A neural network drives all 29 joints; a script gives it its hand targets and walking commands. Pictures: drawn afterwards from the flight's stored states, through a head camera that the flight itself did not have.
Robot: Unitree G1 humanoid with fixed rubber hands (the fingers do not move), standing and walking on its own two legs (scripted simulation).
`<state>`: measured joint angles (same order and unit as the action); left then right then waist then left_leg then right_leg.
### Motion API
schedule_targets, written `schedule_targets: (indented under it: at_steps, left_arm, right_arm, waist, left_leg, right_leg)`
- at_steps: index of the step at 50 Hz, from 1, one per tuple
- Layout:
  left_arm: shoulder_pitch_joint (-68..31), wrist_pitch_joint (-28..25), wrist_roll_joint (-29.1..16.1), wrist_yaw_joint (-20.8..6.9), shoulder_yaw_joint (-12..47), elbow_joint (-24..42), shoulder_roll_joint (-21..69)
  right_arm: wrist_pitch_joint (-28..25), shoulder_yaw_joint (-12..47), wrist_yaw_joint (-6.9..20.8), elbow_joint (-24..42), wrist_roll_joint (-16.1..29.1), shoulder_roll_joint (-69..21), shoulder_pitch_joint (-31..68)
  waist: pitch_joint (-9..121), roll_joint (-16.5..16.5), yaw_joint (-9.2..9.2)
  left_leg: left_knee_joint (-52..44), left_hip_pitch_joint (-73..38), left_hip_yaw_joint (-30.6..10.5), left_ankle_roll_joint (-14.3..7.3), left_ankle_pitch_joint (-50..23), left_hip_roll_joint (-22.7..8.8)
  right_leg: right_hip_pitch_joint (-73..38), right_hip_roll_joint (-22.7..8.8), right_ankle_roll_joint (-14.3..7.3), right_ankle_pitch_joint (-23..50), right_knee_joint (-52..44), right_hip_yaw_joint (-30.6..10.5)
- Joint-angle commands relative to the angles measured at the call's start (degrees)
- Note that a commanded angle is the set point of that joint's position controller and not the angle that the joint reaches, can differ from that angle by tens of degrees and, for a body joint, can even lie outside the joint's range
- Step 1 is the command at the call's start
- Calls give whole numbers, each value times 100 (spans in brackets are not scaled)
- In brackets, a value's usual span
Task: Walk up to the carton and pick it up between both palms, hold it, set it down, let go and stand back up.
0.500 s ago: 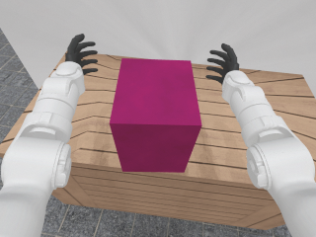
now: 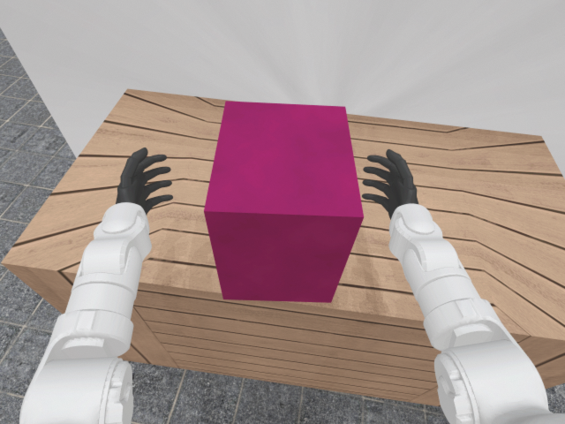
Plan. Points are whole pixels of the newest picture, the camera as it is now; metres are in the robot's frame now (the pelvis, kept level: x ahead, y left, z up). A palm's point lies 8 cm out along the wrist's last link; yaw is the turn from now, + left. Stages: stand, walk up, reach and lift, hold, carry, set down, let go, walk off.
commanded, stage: set down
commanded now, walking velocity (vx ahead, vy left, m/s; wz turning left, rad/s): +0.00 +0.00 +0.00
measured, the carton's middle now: (281, 207) +0.46 +0.03 +0.01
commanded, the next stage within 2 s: none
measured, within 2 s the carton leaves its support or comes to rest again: neither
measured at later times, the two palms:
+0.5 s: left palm (149, 259) +0.33 +0.22 +0.03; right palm (403, 262) +0.35 -0.15 +0.03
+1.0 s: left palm (133, 332) +0.24 +0.23 -0.02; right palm (410, 332) +0.26 -0.16 -0.02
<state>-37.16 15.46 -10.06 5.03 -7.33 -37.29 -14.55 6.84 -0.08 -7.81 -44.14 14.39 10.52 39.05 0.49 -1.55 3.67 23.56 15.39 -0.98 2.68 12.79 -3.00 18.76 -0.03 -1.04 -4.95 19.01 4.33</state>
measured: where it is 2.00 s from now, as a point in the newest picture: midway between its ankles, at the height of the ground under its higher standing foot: outside the picture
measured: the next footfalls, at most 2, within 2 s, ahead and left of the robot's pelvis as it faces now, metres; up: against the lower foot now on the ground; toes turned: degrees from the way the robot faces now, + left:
none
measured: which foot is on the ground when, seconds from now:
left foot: down 0.00-1.00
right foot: down 0.00-1.00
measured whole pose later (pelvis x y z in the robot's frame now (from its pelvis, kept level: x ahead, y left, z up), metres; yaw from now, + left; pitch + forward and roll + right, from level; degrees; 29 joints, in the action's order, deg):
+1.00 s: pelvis +0.03 +0.02 +0.00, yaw -1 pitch -2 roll -1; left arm 6.8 -13.5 -6.6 3.7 1.0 -23.9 -9.4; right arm -21.5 1.3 -2.0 -33.4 7.7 6.4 -3.4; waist -4.2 -0.9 3.6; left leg 23.4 5.1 0.5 1.3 16.5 -2.4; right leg 9.5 -0.6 0.3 -8.8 20.0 2.8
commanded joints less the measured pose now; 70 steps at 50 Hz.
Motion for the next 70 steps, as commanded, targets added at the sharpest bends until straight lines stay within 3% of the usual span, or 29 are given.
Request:
schedule_targets:
  at_steps: [1, 8, 10, 12, 14, 17, 18, 21, 23, 25, 28, 33, 39, 40, 41, 42, 47, 49, 52, 56, 57, 59, 63, 64, 65, 66, 67, 68, 70]
  left_arm:
    - [-2770, -406, -104, 39, 173, 1565, -753]
    - [-1972, -534, -18, -21, 177, 1245, -557]
    - [-1678, -608, -63, -38, 282, 1004, -434]
    - [-1422, -803, -3, -110, 122, 868, -501]
    - [-1220, -1028, 61, -123, -9, 1102, -465]
    - [-1007, -1366, 111, -90, 22, 1368, -457]
    - [-947, -1393, 107, -88, -54, 1290, -421]
    - [-458, -1522, 225, -106, -4, 1793, -451]
    - [-385, -1601, 136, -33, 90, 2038, -348]
    - [148, -1709, 238, -21, 95, 2405, -356]
    - [712, -1963, 118, -98, 245, 2678, -203]
    - [1338, -2245, 103, -143, 410, 2524, -161]
    - [2403, -2768, 160, -158, 578, 2374, 21]
    - [2409, -2829, 222, -183, 503, 2438, -218]
    - [2811, -2898, 271, -176, 494, 2335, 19]
    - [2889, -2942, 308, -195, 548, 2313, -11]
    - [3450, -3279, 327, -145, 652, 2422, 53]
    - [3600, -3346, 384, -59, 671, 2638, 102]
    - [3797, -3408, 404, -40, 707, 2230, 186]
    - [3742, -3349, 564, 93, 764, 2021, 279]
    - [3719, -3393, 383, 127, 876, 2331, 406]
    - [3678, -3324, 366, 117, 898, 1991, 230]
    - [3659, -3056, 413, 134, 910, 1813, 348]
    - [3688, -3079, 428, 158, 915, 2179, 278]
    - [3659, -2991, 456, 183, 971, 2112, 352]
    - [3494, -2958, 442, 236, 988, 2301, 442]
    - [3655, -2899, 488, 248, 1026, 2109, 406]
    - [3705, -2838, 483, 260, 1005, 2144, 403]
    - [4175, -2728, 639, 138, 858, 1705, 285]
  right_arm:
    - [-452, -404, 43, 1102, -194, 1128, 2697]
    - [-527, -347, 169, 1099, -171, 971, 2048]
    - [-581, -252, 232, 888, -125, 888, 1836]
    - [-657, -136, 223, 1209, -197, 644, 1675]
    - [-797, -20, 221, 1387, -210, 375, 1347]
    - [-1013, -106, 253, 1637, -333, 327, 957]
    - [-1056, -96, 249, 1595, -333, 361, 1011]
    - [-1284, -129, 230, 1803, -304, 424, 447]
    - [-1429, -88, 200, 2071, -307, 358, 401]
    - [-1590, -15, 174, 2355, -352, 268, -142]
    - [-1830, -46, 175, 2742, -438, 196, -721]
    - [-1982, -3, 264, 2598, -473, 101, -1303]
    - [-2454, 27, 383, 2231, -658, 6, -2450]
    - [-2569, 25, 411, 2326, -579, 74, -2274]
    - [-2658, 61, 460, 2135, -647, 28, -2660]
    - [-2760, 76, 469, 2047, -631, 38, -2691]
    - [-3215, -77, 577, 1969, -656, 157, -3236]
    - [-3330, -223, 644, 2000, -676, 190, -3493]
    - [-3356, -186, 712, 1717, -616, 152, -3701]
    - [-3353, -326, 836, 1301, -664, 294, -3597]
    - [-3406, -338, 876, 1609, -708, 298, -3614]
    - [-3361, -287, 874, 1504, -704, 293, -3711]
    - [-3174, -249, 908, 1523, -739, 351, -3616]
    - [-3201, -321, 902, 1896, -675, 361, -3664]
    - [-3130, -300, 933, 1691, -664, 406, -3697]
    - [-3136, -373, 967, 1754, -694, 444, -3599]
    - [-3093, -326, 981, 1547, -663, 427, -3796]
    - [-3067, -378, 979, 1574, -634, 522, -3820]
    - [-2998, -224, 900, 1397, -714, 391, -4231]
  waist:
    - [3459, 707, -151]
    - [2641, 449, -112]
    - [2425, 229, -112]
    - [2105, 12, -76]
    - [2219, 144, 89]
    - [2303, 68, 97]
    - [2268, 254, 170]
    - [2265, 454, 120]
    - [2326, 301, 34]
    - [2439, 447, 67]
    - [2363, 168, 24]
    - [1740, 168, 3]
    - [1381, 67, 1]
    - [1610, 273, -16]
    - [1522, 245, 93]
    - [1468, 266, -15]
    - [1262, 307, -56]
    - [995, 335, -108]
    - [512, 258, -73]
    - [518, 522, -123]
    - [683, 590, -83]
    - [626, 390, -173]
    - [351, 240, -82]
    - [473, 230, -78]
    - [512, 462, -177]
    - [702, 491, -40]
    - [533, 493, -220]
    - [599, 495, -232]
    - [421, 166, -198]
  left_leg:
    - [47, -570, 402, 233, -2205, 450]
    - [-193, -224, 267, 120, -1518, 391]
    - [-167, -226, 308, 77, -1519, 382]
    - [-239, 39, 329, -78, -979, 405]
    - [-338, 124, 410, -77, -1067, 447]
    - [-389, 155, 472, -71, -1233, 461]
    - [-322, 142, 518, -60, -1338, 473]
    - [-312, -70, 532, 95, -1630, 470]
    - [-215, -151, 538, 92, -1871, 487]
    - [-119, -278, 545, 98, -2116, 482]
    - [-115, -190, 477, 84, -2010, 434]
    - [-214, -215, 409, 45, -1523, 431]
    - [-98, -469, 412, 110, -1991, 407]
    - [-117, -406, 460, 147, -2096, 427]
    - [-142, -424, 412, 178, -2202, 433]
    - [-124, -561, 438, 166, -2279, 420]
    - [-184, -565, 388, 208, -2315, 408]
    - [-217, -557, 303, 224, -1970, 367]
    - [-295, -361, 231, 119, -1617, 363]
    - [-437, -339, 266, 216, -1174, 312]
    - [-406, -346, 229, 231, -1346, 223]
    - [-412, -307, 298, 183, -1112, 251]
    - [-480, -250, 279, 144, -1140, 235]
    - [-480, -192, 132, 145, -1092, 164]
    - [-498, -304, 166, 149, -1156, 178]
    - [-484, -376, 119, 182, -1323, 125]
    - [-486, -314, 52, 162, -1287, 87]
    - [-418, -414, -1, 147, -1417, 100]
    - [-370, -368, 221, 91, -1449, 224]
  right_leg:
    - [-1762, 357, 16, 573, 140, -95]
    - [-1912, 340, 6, 41, 136, -91]
    - [-1918, 330, 25, -7, 92, -120]
    - [-2131, 215, 16, -472, 96, -196]
    - [-2250, 146, 35, -367, 109, -249]
    - [-2318, 126, 39, -206, 141, -356]
    - [-2353, 129, 64, -128, 159, -405]
    - [-2685, 177, 26, 181, 118, -347]
    - [-2502, 191, 57, 404, 179, -364]
    - [-2648, 175, 64, 772, 201, -348]
    - [-2673, 187, 68, 707, 250, -386]
    - [-2425, 124, 16, 222, 222, -416]
    - [-2365, 115, -71, 536, 230, -442]
    - [-2462, 89, -39, 685, 210, -461]
    - [-2498, 103, -102, 788, 214, -492]
    - [-2496, 108, -96, 754, 141, -473]
    - [-2484, 131, -98, 843, 146, -500]
    - [-2249, 161, -144, 541, 128, -510]
    - [-2253, 133, -169, 383, 139, -501]
    - [-1992, 150, -219, 51, 167, -510]
    - [-2117, 154, -244, 58, 182, -454]
    - [-2064, 115, -228, 10, 173, -467]
    - [-2176, 133, -240, -4, 189, -562]
    - [-2213, 178, -243, 42, 283, -502]
    - [-2085, 159, -247, 52, 205, -557]
    - [-2085, 208, -283, 30, 274, -542]
    - [-2038, 167, -297, 118, 269, -495]
    - [-2053, 208, -313, 175, 256, -509]
    - [-2197, 177, -251, 408, 172, -566]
